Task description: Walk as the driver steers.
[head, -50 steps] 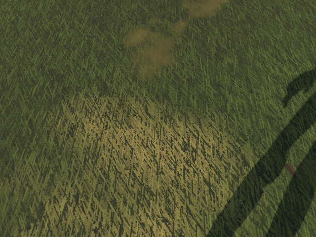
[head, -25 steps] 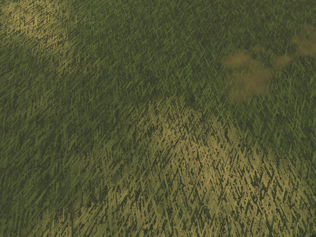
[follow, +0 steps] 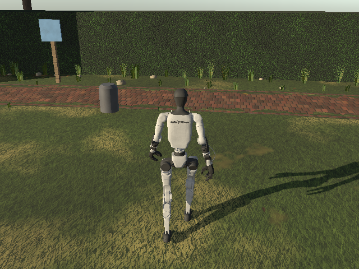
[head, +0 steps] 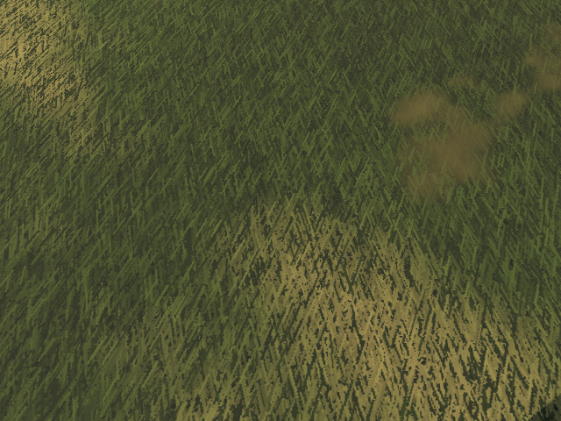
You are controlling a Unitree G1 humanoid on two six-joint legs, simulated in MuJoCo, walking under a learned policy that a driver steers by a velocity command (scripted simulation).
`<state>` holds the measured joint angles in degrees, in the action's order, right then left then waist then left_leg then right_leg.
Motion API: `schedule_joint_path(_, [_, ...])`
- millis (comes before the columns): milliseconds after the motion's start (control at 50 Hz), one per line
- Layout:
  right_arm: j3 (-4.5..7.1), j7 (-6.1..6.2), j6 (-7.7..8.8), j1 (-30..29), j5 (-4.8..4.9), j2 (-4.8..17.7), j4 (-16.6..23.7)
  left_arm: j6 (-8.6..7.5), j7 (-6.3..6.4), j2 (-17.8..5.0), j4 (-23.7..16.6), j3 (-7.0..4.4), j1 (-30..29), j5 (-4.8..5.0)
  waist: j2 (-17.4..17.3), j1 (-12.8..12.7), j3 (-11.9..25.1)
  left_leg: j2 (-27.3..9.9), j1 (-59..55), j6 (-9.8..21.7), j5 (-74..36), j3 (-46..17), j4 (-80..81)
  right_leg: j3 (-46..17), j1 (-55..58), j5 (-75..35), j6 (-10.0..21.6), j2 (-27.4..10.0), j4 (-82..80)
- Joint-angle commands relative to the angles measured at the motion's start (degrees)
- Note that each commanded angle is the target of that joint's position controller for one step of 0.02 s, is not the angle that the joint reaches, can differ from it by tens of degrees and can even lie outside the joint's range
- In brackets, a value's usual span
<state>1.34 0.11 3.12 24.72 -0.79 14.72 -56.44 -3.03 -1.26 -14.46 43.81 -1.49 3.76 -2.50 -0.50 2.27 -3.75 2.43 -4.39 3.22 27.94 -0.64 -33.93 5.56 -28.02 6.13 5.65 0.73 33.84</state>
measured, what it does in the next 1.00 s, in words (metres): walks ahead: left foot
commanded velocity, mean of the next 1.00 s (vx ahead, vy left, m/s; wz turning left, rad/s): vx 0.48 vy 0.00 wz -0.14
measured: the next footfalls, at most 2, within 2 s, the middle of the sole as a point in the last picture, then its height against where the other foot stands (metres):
left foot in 0.52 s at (245, 416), level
right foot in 1.06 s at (320, 309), level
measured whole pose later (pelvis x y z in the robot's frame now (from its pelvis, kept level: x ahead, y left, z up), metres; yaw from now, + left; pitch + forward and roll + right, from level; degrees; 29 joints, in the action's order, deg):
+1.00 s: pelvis +0.54 +0.02 +0.02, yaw -12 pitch +0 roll +1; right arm 1.6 1.7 5.2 22.8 -0.9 10.9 -57.9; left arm -1.4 -2.8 -11.9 49.3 -1.6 3.3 -2.1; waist 1.4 2.2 -4.1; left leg 2.0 -5.4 2.1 21.0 15.7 -15.2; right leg 6.6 -33.0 2.7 5.2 -2.0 37.0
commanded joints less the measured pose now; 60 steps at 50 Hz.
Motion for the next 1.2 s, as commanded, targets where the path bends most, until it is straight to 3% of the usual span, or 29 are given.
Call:
schedule_joint_path(20, [1.46, -0.15, 1.06, 1.32, -0.21, 7.45, 4.69, 0.02, 0.68, -13.98, 4.16, -4.40, 21.89, 1.32, 7.86, -7.93, 17.11, 1.79, 36.91, 2.50, -0.97, -6.18, -43.53, -47.11, 41.01, 21.58, 11.28, -22.31, -19.30])
schedule_joint_path(40, [1.78, -0.44, 1.30, -2.09, 0.01, 7.83, 5.93, -0.09, 0.61, -10.81, 3.22, -3.57, 15.28, 1.80, 5.44, -5.15, 8.66, -1.68, 38.56, 2.94, -6.37, -5.28, -42.45, -36.77, 32.63, 20.95, 10.17, -21.11, -19.69])
schedule_joint_path(60, [1.40, -0.69, 1.55, -4.12, -0.11, 6.99, 6.11, -0.50, 0.37, -7.48, 3.09, -2.72, 12.46, 1.55, 2.10, -4.26, 5.01, -3.93, 37.25, 3.04, -9.73, -4.21, -39.23, -30.58, 26.22, 15.33, 9.12, -18.63, -21.64])
schedule_joint_path(100, [1.02, -1.22, 0.35, -3.02, -1.14, 5.13, 5.42, -1.28, 0.65, -4.95, 4.40, -1.79, 11.13, 1.62, 3.71, -1.18, 2.51, -6.57, 32.38, 2.07, -11.46, -3.23, -34.18, -21.41, 18.46, 7.05, 6.61, -14.18, -24.10])
schedule_joint_path(160, [0.69, -1.97, -1.11, -4.16, -1.40, 3.50, 5.34, -2.66, 0.49, -5.57, 6.54, -1.89, 14.05, 1.93, 3.48, -0.36, 1.66, -7.68, 32.93, 0.39, -13.56, -1.31, -30.50, -16.09, 16.36, 1.15, 7.39, -12.87, -26.91])
schedule_joint_path(240, [0.56, -2.25, -1.43, -14.10, -1.43, 3.60, 8.51, -2.79, 0.50, -5.85, 8.75, -1.95, 17.68, 2.19, 2.58, -2.01, -1.60, -9.76, 41.56, -2.15, -21.63, 0.88, -20.83, -12.31, 19.28, -0.07, 7.44, -11.42, -30.19])
schedule_joint_path(340, [-0.25, -2.39, -0.83, -23.56, -0.89, 1.95, 11.33, -2.78, 0.65, -5.89, 11.01, -1.82, 21.63, 2.25, 3.09, -4.69, -1.99, -7.80, 39.98, -2.73, -29.58, 3.84, -5.79, -7.95, 23.59, -8.77, 5.88, -9.96, -28.58])
schedule_joint_path(440, [0.07, -2.03, -0.27, -27.26, -0.87, 3.14, 13.24, -2.26, 1.47, -6.58, 13.03, -1.90, 23.79, 1.43, 4.00, -5.05, -2.08, -5.73, 38.77, -0.04, -24.86, 4.28, 0.88, -8.04, 32.81, -20.96, 5.29, -13.28, -23.63])
schedule_joint_path(480, [0.68, -1.60, 0.22, -22.99, -0.96, 4.11, 12.21, -2.02, 1.83, -7.44, 13.19, -2.10, 22.10, 1.18, 4.74, -2.56, 0.00, -3.28, 32.03, 1.91, -19.78, 5.11, 3.38, -7.12, 34.50, -33.60, 4.05, -13.54, -17.33])
schedule_joint_path(500, [1.29, -1.19, 0.63, -16.50, -1.12, 4.99, 10.11, -1.78, 1.83, -7.84, 13.29, -2.19, 21.32, 1.12, 4.53, 0.21, 3.41, -1.29, 24.44, 3.14, -18.71, 5.91, 5.63, -6.18, 34.28, -39.71, 3.26, -12.59, -9.49])
schedule_joint_path(520, [2.16, -0.60, 1.27, -6.49, -1.78, 6.61, 6.74, -1.61, 1.76, -7.31, 13.14, -1.95, 20.86, 1.33, 2.69, 4.22, 8.97, -1.69, 11.40, 4.88, -20.49, 5.23, 8.07, -3.99, 29.34, -36.58, 2.09, -10.10, 2.20])
schedule_joint_path(540, [3.62, 0.22, 1.61, 2.80, -3.30, 11.74, 5.15, -1.82, 1.47, -3.98, 10.90, -0.88, 21.99, 2.54, -4.11, 6.34, 16.78, -15.46, -5.52, 8.88, -14.09, -11.05, 8.88, -1.37, 14.35, -17.45, 0.30, -6.20, 20.66])
schedule_joint_path(560, [4.72, -0.04, 1.07, 3.73, -2.83, 15.59, 4.78, -1.77, 1.20, -0.33, 10.95, -0.41, 28.08, 3.47, -14.91, 3.26, 21.93, -28.37, -15.23, 15.26, -13.48, -36.63, 15.85, -2.83, -3.05, 24.78, -1.06, 4.11, 37.62])
schedule_joint_path(580, [4.15, -0.37, 0.62, -1.09, -0.87, 11.79, 5.37, -1.29, 1.70, -6.18, 11.33, -1.96, 23.04, 2.30, -5.02, 2.62, 15.69, -25.26, -9.50, 13.18, -10.06, -33.37, 17.39, -9.73, -7.44, 21.59, 0.06, 0.42, 41.07])
schedule_joint_path(600, [3.15, -0.47, 0.84, -6.66, -0.54, 8.04, 6.30, -1.61, 1.39, -5.57, 10.25, -2.00, 19.29, 2.44, -2.83, 0.77, 8.02, -23.37, -0.63, 11.29, -12.43, -23.99, 19.21, -9.75, -7.66, 15.88, 0.30, -2.04, 39.08])
schedule_joint_path(620, [2.45, -0.62, 1.32, -9.41, -0.78, 5.20, 6.49, -1.61, 1.19, -4.24, 10.27, -1.80, 17.79, 2.52, -1.41, -0.60, 4.86, -20.74, 5.23, 9.07, -16.65, -17.71, 21.61, -9.51, -5.60, 12.20, 0.26, -4.13, 35.82])
schedule_joint_path(660, [1.65, -0.18, 2.10, -10.09, -0.56, 2.64, 5.40, -0.05, 0.46, -2.91, 11.12, -1.78, 18.91, 1.06, -3.54, -2.94, 2.66, -17.04, 11.53, 5.96, -22.23, -8.98, 24.21, -9.15, -1.29, 9.61, -0.85, -5.60, 32.48])
schedule_joint_path(760, [2.02, 0.12, 3.72, -5.36, -0.13, 4.03, 3.15, 1.92, -0.83, -1.27, 8.83, -1.80, 12.51, 1.03, -2.94, -3.38, 0.41, -15.78, 11.01, 4.88, -31.51, 0.85, 26.77, -7.47, -7.79, 2.30, -2.34, -6.49, 29.49])
schedule_joint_path(920, [1.69, 1.32, 3.15, -0.09, -0.07, 3.94, 0.65, 1.41, -1.72, 0.79, 2.62, -0.26, -2.92, 0.80, -2.52, -0.36, -3.16, -14.94, 4.84, 3.24, -46.71, 11.28, 24.51, 0.54, -8.20, -7.21, -1.86, -4.25, 6.08])
schedule_joint_path(960, [1.78, 1.88, 2.53, 0.67, -0.08, 4.54, 0.05, 1.15, -1.63, 0.73, 2.26, -0.22, -2.50, 0.41, -3.13, -0.77, -2.29, -15.31, 1.94, 2.58, -60.13, 13.34, 19.06, 3.16, -4.94, -4.72, -0.63, -1.78, 2.73])
schedule_joint_path(1020, [2.61, 2.85, 1.46, -1.99, -0.08, 6.83, 0.82, 0.62, -1.06, -1.78, 5.00, -1.38, 8.53, -0.08, -6.11, -5.31, 4.21, -15.53, 0.61, 1.71, -75.51, 14.48, 1.94, 4.03, 6.51, 1.01, 2.82, 3.37, 0.47])
schedule_joint_path(1040, [2.80, 2.79, 1.02, -3.09, 0.20, 7.12, 1.47, -0.03, -0.70, -3.43, 6.73, -2.25, 14.56, -0.42, -5.28, -7.88, 7.81, -15.15, 2.99, 1.20, -69.13, 14.17, -8.73, 2.49, 13.97, -2.13, 4.39, 4.22, -4.12])
schedule_joint_path(1060, [2.98, 2.35, 1.02, -4.25, 0.82, 7.23, 2.62, -0.71, 0.03, -6.88, 7.87, -3.57, 20.01, -0.99, -1.05, -11.21, 11.56, -12.30, 11.39, -0.98, -50.33, 14.87, -24.92, -3.42, 24.58, -16.22, 7.07, -0.54, -8.81])
schedule_joint_path(1080, [1.93, 1.69, 0.98, 1.73, 0.49, 0.54, 5.07, -0.53, 0.61, -13.73, 7.11, -5.23, 17.77, -0.50, 11.45, -4.42, 17.17, -3.29, 31.53, -3.48, 10.21, 12.60, -44.73, -22.77, 42.49, -61.48, 14.21, -18.67, 2.11])
schedule_joint_path(1100, [2.29, 1.70, 0.31, 0.75, 1.04, 3.48, 6.31, 0.47, 0.80, -14.98, 6.09, -5.87, 21.62, 2.15, 6.89, -7.74, 26.95, -0.24, 37.76, -4.31, 9.07, 1.41, -52.90, -34.84, 46.95, -60.27, 22.04, -23.49, -3.60])
schedule_joint_path(1120, [2.17, 1.68, 0.26, -3.41, 0.79, 3.79, 7.20, 1.44, 1.54, -12.97, 4.55, -5.58, 16.00, 2.59, 2.91, -6.46, 19.83, -3.69, 40.85, -4.18, 2.39, -1.00, -51.55, -30.31, 39.30, -48.04, 20.42, -21.74, -8.15])
schedule_joint_path(1140, [2.23, 1.61, 0.37, -6.59, 0.36, 4.04, 7.96, 2.00, 1.83, -9.06, 3.57, -4.63, 11.13, 3.00, 1.02, -5.08, 11.66, -5.43, 41.10, -4.35, -1.80, -0.80, -46.80, -26.73, 30.16, -39.48, 17.72, -18.59, -11.75])
schedule_joint_path(1160, [2.51, 1.65, -0.04, -7.85, -0.42, 4.45, 8.14, 2.27, 1.98, -6.57, 3.44, -3.95, 8.81, 3.12, -0.96, -3.12, 7.13, -6.45, 39.49, -4.80, -3.53, -0.98, -42.52, -23.74, 23.72, -36.13, 15.02, -15.33, -13.89])
schedule_joint_path(1200, [2.58, 1.69, -2.47, -5.99, -1.55, 3.62, 8.28, 2.22, 2.05, -5.33, 3.21, -3.48, 8.27, 2.81, -0.37, -1.01, 6.54, -6.79, 33.51, -5.74, -4.89, -1.01, -36.80, -19.80, 16.10, -33.91, 12.32, -11.72, -15.51])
